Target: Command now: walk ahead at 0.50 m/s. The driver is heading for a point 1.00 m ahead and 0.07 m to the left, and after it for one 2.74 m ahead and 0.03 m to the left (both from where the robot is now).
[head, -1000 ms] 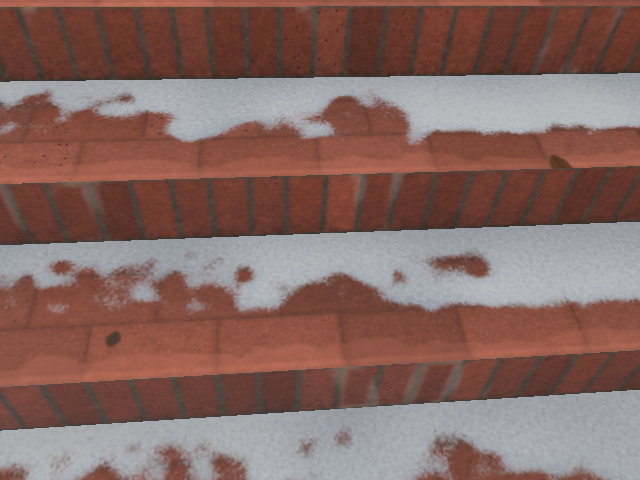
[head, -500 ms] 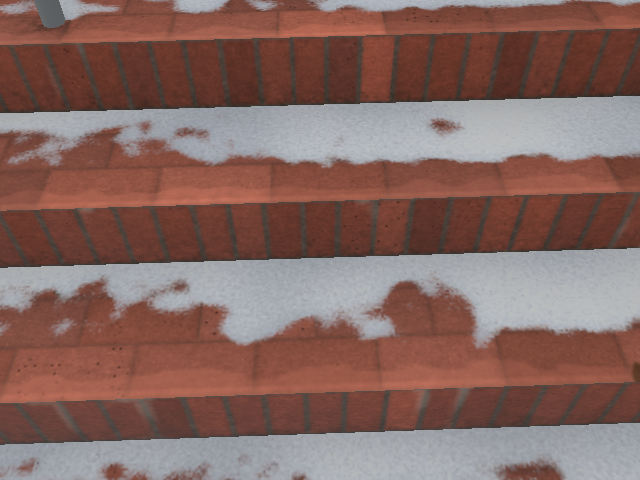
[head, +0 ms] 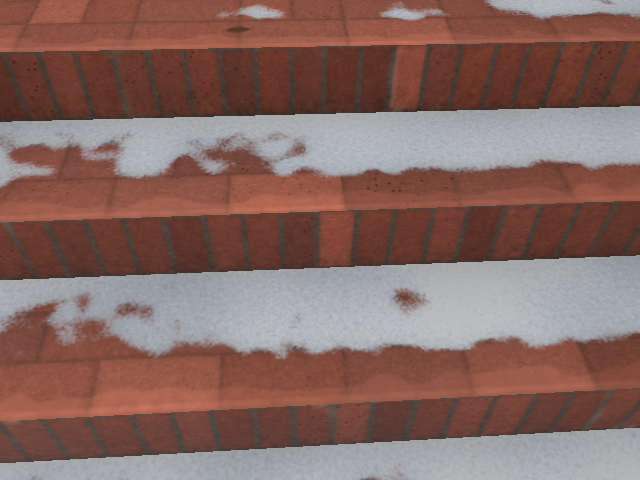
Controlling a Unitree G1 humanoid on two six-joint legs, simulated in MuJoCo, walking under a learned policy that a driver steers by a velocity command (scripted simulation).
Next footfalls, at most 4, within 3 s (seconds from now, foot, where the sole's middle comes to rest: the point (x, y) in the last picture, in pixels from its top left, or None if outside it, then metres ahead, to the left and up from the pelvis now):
0.36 left None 0.37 0.10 -0.56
0.84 right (371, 326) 0.66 -0.07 -0.41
1.34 left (276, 161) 0.93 0.10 -0.26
1.82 right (338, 2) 1.26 -0.01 -0.11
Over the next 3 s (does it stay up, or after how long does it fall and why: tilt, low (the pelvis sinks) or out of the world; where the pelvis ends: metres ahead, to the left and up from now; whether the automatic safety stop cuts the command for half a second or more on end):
stays up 1.63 0.06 0.66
